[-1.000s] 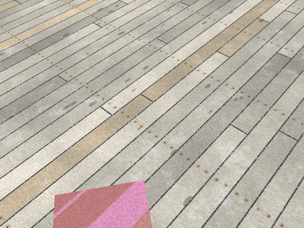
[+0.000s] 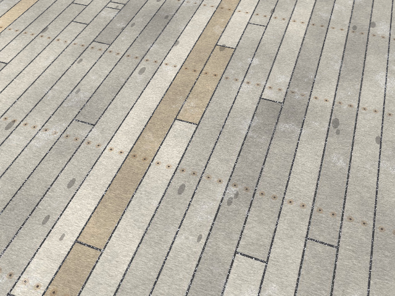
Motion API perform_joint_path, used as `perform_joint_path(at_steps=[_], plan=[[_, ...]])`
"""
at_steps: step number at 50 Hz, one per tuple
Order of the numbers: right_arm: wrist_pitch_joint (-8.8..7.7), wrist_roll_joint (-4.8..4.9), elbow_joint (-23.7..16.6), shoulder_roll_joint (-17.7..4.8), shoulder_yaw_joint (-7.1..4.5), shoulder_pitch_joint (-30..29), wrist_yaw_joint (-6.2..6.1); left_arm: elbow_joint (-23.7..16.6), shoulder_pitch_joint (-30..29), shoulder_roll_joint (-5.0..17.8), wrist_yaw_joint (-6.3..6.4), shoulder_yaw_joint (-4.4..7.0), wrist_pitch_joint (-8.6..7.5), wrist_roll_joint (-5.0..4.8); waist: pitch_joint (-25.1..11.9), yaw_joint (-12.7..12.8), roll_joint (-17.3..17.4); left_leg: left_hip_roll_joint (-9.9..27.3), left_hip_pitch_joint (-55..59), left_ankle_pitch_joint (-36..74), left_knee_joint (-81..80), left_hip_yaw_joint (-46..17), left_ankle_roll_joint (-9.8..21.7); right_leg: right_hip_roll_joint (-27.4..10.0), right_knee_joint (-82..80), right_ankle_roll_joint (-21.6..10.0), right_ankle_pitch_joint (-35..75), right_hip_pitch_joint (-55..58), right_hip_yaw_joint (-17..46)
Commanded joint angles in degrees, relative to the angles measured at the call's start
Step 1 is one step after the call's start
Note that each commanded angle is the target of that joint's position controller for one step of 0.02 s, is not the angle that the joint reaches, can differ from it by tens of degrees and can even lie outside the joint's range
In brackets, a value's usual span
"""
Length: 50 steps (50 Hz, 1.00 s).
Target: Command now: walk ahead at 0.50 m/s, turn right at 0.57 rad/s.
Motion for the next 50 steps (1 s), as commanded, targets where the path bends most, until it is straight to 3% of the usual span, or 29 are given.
perform_joint_path(at_steps=[1, 4, 7, 10, 12, 13, 14, 15, 16, 17, 18, 19, 21, 23, 25, 28, 30, 31, 32, 33, 34, 35, 39, 46, 47, 48, 50], plan=[[0.58, -0.79, -3.68, -3.63, -1.03, -0.27, -0.49, -4.49, -0.38, 9.81, 1.36, 2.49, -0.97, -0.34, -2.62, -1.54, -2.26, -0.34, -2.51, 8.09, -9.73, 1.09, -2.72, -14.27, -9.34, -10.3, 16.78, 1.03, 13.27], [0.17, -0.44, -5.68, -2.12, -0.41, -6.76, -0.17, -4.19, 1.85, 10.0, 1.93, 2.61, -0.34, -0.67, -1.98, 1.06, -4.73, -3.43, 1.23, 19.41, -24.11, 1.75, -2.75, -11.2, -7.91, -7.04, 10.92, -0.7, 11.01], [-0.29, 0.47, -7.7, -2.94, -0.5, -10.78, 0.39, -3.38, 4.31, 10.22, 1.9, 2.72, -0.07, -0.9, -1.97, 2.74, -6.44, -5.35, 4.29, 22.95, -30.26, 1.38, -2.13, -12.3, -6.18, -5.64, 6.54, 0.49, 13.99], [-1.11, -0.17, -8.28, -5.26, -1.31, -9.99, 1.06, -2.93, 5.17, 9.31, 2.68, 2.58, 0.94, -0.68, -2.77, 1.97, -7.82, -6.48, 5.29, 20.14, -34.7, 0.7, -0.17, -13.74, 1.51, -3.66, 13.54, 7.08, 17.06], [-1.86, -0.81, -7.02, -6.19, -1.86, -5.05, 1.25, -3.64, 3.49, 8.49, 3.22, 2.32, 1.54, -0.35, -5.31, -0.58, -8.88, -7.1, 11.23, 20.75, -37.43, 2.0, 2.23, -12.86, 8.33, -1.58, 21.28, 9.58, 17.59], [-2.27, -1.77, -6.31, -7.37, -2.23, -0.76, 1.09, -4.57, 2.39, 7.08, 3.22, 1.77, 1.52, -0.16, -8.73, -2.85, -8.14, -4.95, 19.56, 28.84, -38.63, 1.81, 4.11, -9.74, 15.05, 0.61, 23.28, 8.0, 15.95], [-2.41, -3.18, -6.06, -11.0, -2.84, 5.98, 0.88, -6.36, 3.5, 4.27, 3.19, 0.62, 1.28, 0.91, -17.46, -4.43, -0.63, 5.92, 36.81, 49.6, -33.02, -7.37, 8.65, -5.63, 30.53, 3.55, 7.93, -1.45, 12.91], [-1.19, -2.5, -4.44, -12.24, -3.32, 9.85, 1.16, -5.06, 15.65, 2.16, 2.8, -0.27, 0.99, -0.2, -26.98, -1.23, 16.18, 19.75, 54.22, 56.63, -32.76, -27.36, 20.65, 1.72, 48.63, 7.19, -32.77, -17.15, 9.54], [-0.2, -0.22, -4.93, -9.39, -2.9, 9.84, 1.47, -3.45, 16.72, 8.3, 2.68, 0.68, 1.33, -0.84, -27.28, -2.16, 10.57, 19.58, 51.78, 38.7, -35.68, -32.44, 20.21, -2.03, 55.25, 7.98, -31.39, -21.42, 12.1], [0.53, 0.08, -6.03, -6.13, -1.87, 6.45, 1.29, -4.16, 9.18, 10.77, 2.88, 1.42, 2.18, -1.07, -18.72, -3.84, 5.78, 16.15, 44.59, 31.13, -37.45, -25.01, 17.37, -3.69, 57.01, 8.87, -27.31, -24.43, 10.36], [1.22, -0.41, -6.35, -3.87, -0.71, 2.56, 1.25, -4.95, 4.65, 10.57, 3.28, 1.37, 3.06, -0.5, -13.36, -3.2, 1.96, 12.9, 36.27, 28.76, -39.17, -18.96, 15.4, -5.57, 54.24, 9.41, -24.15, -23.57, 8.32], [1.57, -0.72, -6.29, -2.28, 0.1, -0.19, 1.32, -5.64, 2.64, 9.57, 3.51, 1.31, 3.84, 0.12, -9.68, -1.78, 1.81, 10.68, 28.83, 27.98, -40.84, -15.24, 14.63, -7.59, 49.9, 9.63, -22.01, -21.02, 7.72], [1.93, -1.54, -5.27, -2.67, 0.19, -3.04, 1.53, -5.34, 4.41, 5.7, 3.53, 0.46, 4.93, 0.23, -6.93, 1.14, 5.49, 5.67, 18.18, 29.46, -44.06, -7.59, 12.94, -9.04, 38.37, 9.75, -19.5, -11.31, 4.19], [2.07, -1.47, -4.46, -4.16, -0.31, -3.37, 1.37, -5.08, 4.7, 3.46, 3.74, -0.35, 4.73, 0.58, -8.49, 1.19, 6.92, 4.77, 17.03, 37.65, -43.82, -3.88, 13.85, -8.65, 28.88, 10.11, -17.22, -5.82, 1.76], [2.43, -0.79, -3.48, -5.3, -0.65, -2.27, 1.08, -4.98, 3.78, 3.82, 3.7, -0.44, 4.66, 0.57, -11.46, 0.45, 6.73, 6.07, 19.36, 37.45, -43.39, -4.03, 14.53, -8.86, 22.84, 9.94, -11.39, -2.51, 1.5], [3.63, -0.02, -2.94, -5.38, -0.34, -3.04, 0.85, -4.76, 2.07, 4.68, 3.4, -0.13, 5.38, 0.66, -10.28, 0.66, 5.68, 5.57, 17.21, 17.08, -44.02, -4.25, 12.93, -8.28, 13.46, 8.53, -4.31, 2.8, 0.24], [4.06, 0.1, -2.15, -3.19, 0.65, -2.05, 1.01, -5.39, -0.19, 4.67, 3.26, -0.14, 5.61, 1.7, -6.85, 0.69, 4.59, 2.86, 12.83, -0.43, -44.48, -4.06, 8.77, -8.64, 5.66, 6.52, -0.01, 7.09, 0.94], [3.96, -0.49, -1.62, -1.72, 1.29, -0.72, 1.18, -6.44, -1.11, 6.14, 3.43, -0.01, 5.5, 2.29, -6.0, 0.11, 2.14, 1.12, 10.57, -6.66, -43.11, -3.35, 5.71, -12.52, 3.82, 4.93, 2.52, 9.01, 5.36], [3.79, -1.05, -1.33, -2.11, 1.11, 2.27, 1.38, -6.94, -2.83, 9.93, 3.71, 0.74, 5.55, 1.92, -4.08, -3.16, -3.63, -3.22, 9.88, -9.19, -41.34, 0.36, 3.19, -14.68, 4.36, 2.98, -0.66, 6.09, 7.61], [3.92, -1.02, -0.98, -1.94, 1.12, 1.71, 1.18, -5.89, -2.74, 8.19, 3.38, 0.66, 5.26, 1.69, -3.27, -2.82, -7.06, -4.98, 14.98, -5.38, -39.45, 3.59, 1.71, -13.23, 2.93, 2.55, -11.38, -0.89, 6.9], [4.08, -0.91, -0.86, -2.51, 1.03, 0.59, 0.91, -6.01, -3.34, 5.81, 3.1, 0.06, 4.75, 1.89, -1.57, -2.23, -6.93, -5.02, 16.95, -2.52, -37.93, 3.72, 1.28, -11.92, 1.83, 3.37, -14.47, -3.81, 6.27], [4.26, -0.72, -0.5, -2.31, 1.04, 0.57, 0.65, -5.85, -3.8, 4.94, 2.97, -0.24, 4.24, 2.12, -1.06, -2.4, -7.13, -4.76, 17.9, -0.33, -37.13, 3.7, 1.59, -11.5, 1.81, 4.39, -12.77, -4.76, 5.83], [4.35, -0.67, 0.85, -2.55, 0.93, 1.5, 0.32, -5.43, -2.51, 5.19, 2.97, -0.2, 2.81, 1.35, -3.03, -2.1, -4.74, -4.14, 18.94, 6.62, -35.5, 3.33, 2.46, -10.82, 5.38, 5.34, -0.75, -1.28, 4.75], [4.92, -0.08, 3.29, -2.64, 0.82, 0.73, 0.2, -4.99, -2.05, 4.83, 3.09, -0.22, 3.03, 1.13, -4.4, -1.8, -1.97, -3.73, 21.07, 12.42, -33.77, 3.18, 2.11, -9.97, 7.41, 5.14, 6.2, 0.79, 3.83], [5.12, -0.08, 4.21, -2.21, 0.92, 1.7, 0.16, -4.18, -0.66, 4.51, 3.08, -0.21, 3.18, 1.06, -5.58, -1.71, -1.98, -4.44, 21.51, 7.62, -33.58, 4.01, 2.19, -9.49, 6.88, 4.93, 1.08, 1.42, 3.36], [5.35, 0.19, 4.83, -2.44, 0.77, 2.07, 0.12, -3.73, -0.07, 5.04, 3.09, 0.04, 3.4, 0.8, -4.47, -1.74, -2.46, -5.62, 20.46, -0.07, -32.76, 5.05, 2.49, -8.94, 6.45, 4.2, -6.69, 0.48, 3.26], [5.24, 0.83, 5.1, -3.04, 0.44, 1.72, 0.06, -3.73, 0.66, 5.83, 3.04, 0.4, 3.38, 0.37, 0.15, -1.42, -3.63, -6.6, 15.4, -14.3, -31.21, 5.52, 3.61, -9.68, 4.31, 1.65, -23.61, -2.84, 5.67]])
